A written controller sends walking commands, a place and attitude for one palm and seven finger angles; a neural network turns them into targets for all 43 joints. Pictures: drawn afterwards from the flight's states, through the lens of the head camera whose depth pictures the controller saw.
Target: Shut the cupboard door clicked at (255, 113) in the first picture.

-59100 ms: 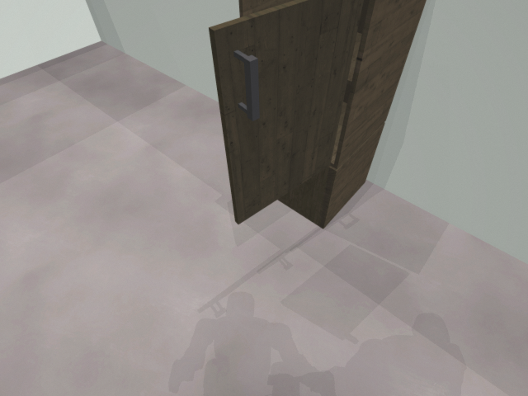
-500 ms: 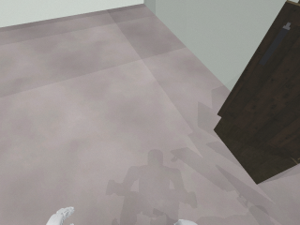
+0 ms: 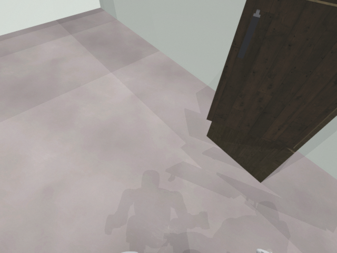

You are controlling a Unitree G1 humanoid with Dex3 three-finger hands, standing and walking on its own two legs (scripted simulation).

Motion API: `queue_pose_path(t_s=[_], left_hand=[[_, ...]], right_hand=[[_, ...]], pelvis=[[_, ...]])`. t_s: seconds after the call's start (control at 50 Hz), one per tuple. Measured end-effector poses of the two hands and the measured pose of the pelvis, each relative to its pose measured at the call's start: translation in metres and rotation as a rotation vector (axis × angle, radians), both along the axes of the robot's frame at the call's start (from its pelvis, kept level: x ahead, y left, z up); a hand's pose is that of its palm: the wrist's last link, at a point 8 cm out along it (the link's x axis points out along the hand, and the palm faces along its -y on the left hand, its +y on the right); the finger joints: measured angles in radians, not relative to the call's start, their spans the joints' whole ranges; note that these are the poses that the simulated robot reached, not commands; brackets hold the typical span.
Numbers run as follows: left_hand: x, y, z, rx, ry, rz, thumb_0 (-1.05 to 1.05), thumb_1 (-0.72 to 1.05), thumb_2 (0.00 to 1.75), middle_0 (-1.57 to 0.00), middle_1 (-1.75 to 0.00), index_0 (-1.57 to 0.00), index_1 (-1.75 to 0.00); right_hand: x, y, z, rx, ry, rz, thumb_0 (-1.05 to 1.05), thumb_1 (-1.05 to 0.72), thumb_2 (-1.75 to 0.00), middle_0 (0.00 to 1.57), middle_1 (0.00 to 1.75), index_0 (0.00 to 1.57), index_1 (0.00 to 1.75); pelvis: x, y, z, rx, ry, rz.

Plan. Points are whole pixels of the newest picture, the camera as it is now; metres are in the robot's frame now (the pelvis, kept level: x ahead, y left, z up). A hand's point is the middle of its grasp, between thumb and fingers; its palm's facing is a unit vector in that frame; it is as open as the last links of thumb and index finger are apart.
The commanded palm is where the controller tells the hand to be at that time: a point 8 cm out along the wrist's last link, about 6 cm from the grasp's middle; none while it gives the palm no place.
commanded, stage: turn to face it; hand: left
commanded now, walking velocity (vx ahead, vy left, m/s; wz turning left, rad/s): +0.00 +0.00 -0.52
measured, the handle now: (249, 34) +0.72 -0.19 +0.15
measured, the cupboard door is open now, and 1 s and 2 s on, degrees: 26 26 26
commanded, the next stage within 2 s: take the last steps up to it in 0.40 s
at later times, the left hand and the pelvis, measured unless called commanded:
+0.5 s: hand out of the picture +0.13 +0.15 -0.14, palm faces -0.23 -0.94 -0.25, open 7.4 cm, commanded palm none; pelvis +0.00 -0.02 +0.01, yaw -13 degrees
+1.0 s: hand (138, 216) +0.23 +0.10 -0.15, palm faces -0.40 -0.90 -0.15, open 7.4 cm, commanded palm none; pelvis +0.08 -0.05 +0.02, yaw -22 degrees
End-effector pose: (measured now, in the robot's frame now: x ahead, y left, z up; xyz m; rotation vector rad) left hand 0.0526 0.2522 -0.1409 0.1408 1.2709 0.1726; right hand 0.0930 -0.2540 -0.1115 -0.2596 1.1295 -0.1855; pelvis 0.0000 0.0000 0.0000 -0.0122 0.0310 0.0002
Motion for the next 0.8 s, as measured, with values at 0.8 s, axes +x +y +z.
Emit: queue_pose_path(t_s=[0.8], left_hand=[[0.108,-0.049,0.001,-0.060,0.042,-0.357,0.01,0.91,0.90,-0.20,-0.30,-0.20,-0.30]], right_hand=[[-0.121,0.010,0.007,0.025,0.139,-0.393,0.01,-0.90,-0.89,0.20,0.30,0.20,0.30]], pelvis=[[0.045,-0.012,0.012,-0.023,-0.019,-0.314]])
